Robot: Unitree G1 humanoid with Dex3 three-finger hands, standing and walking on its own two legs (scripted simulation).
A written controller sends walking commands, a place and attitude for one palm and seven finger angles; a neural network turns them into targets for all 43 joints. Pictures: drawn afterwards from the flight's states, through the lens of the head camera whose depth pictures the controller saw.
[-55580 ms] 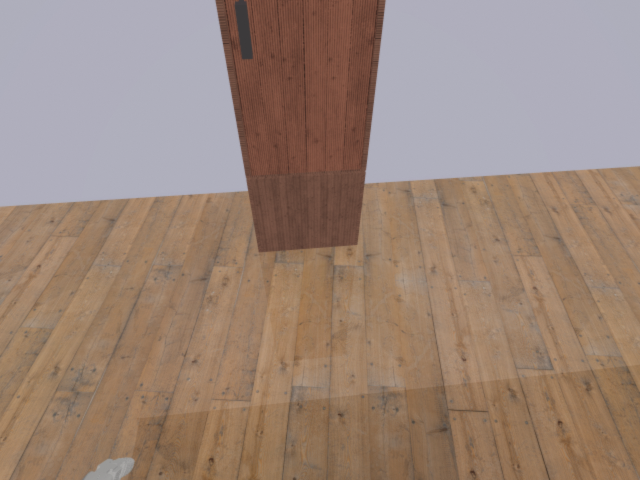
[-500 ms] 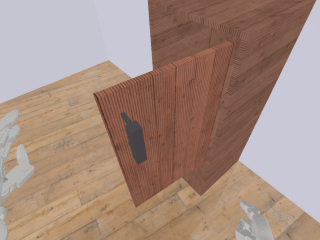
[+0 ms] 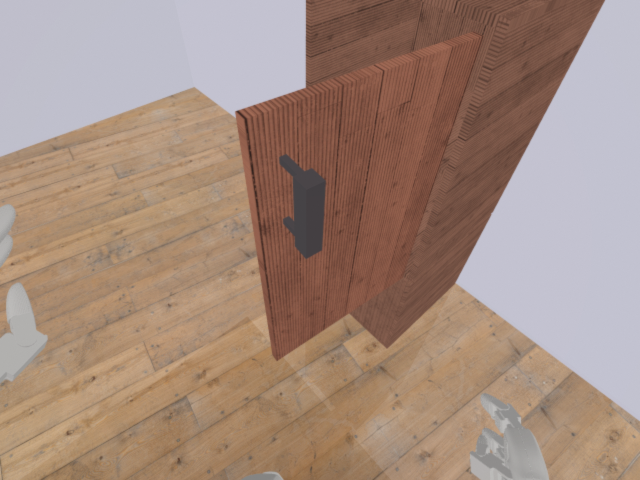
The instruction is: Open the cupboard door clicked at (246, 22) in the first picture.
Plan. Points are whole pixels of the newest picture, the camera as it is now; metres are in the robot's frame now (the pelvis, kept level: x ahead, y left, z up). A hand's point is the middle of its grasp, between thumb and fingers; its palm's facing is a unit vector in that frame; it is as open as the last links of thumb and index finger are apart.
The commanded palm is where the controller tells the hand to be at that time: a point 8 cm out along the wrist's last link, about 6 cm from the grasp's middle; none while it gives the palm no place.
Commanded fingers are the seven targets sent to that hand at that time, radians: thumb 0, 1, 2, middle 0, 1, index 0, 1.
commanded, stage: step back with the hand held close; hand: left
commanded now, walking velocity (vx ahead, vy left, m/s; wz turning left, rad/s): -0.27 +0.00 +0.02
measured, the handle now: (298, 206) +0.40 +0.06 +0.13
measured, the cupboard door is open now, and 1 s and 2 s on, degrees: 84 84 84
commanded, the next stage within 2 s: stop stepping back and stand still in 0.40 s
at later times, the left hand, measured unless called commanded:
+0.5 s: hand out of the picture +0.08 +0.29 +0.19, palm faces +0.44 -0.82 -0.38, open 7.4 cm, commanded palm +0.02 +0.33 +0.19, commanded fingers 0.00 0.90 0.90 -0.20 -0.30 -0.20 -0.30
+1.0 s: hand out of the picture -0.07 +0.30 +0.20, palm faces +0.29 -0.79 -0.55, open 7.4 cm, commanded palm -0.12 +0.36 +0.19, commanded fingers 0.00 0.90 0.90 -0.20 -0.30 -0.20 -0.30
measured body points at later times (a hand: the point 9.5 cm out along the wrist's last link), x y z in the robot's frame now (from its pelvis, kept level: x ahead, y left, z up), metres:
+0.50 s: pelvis -0.12 +0.03 +0.00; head -0.11 +0.07 +0.45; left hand +0.05 +0.33 +0.21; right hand +0.06 -0.18 -0.07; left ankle +0.09 +0.09 -0.72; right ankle -0.27 -0.07 -0.70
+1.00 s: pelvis -0.26 +0.07 +0.02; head -0.27 +0.09 +0.47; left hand -0.09 +0.34 +0.23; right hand -0.13 -0.17 -0.06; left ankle -0.11 +0.13 -0.71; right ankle -0.31 +0.00 -0.70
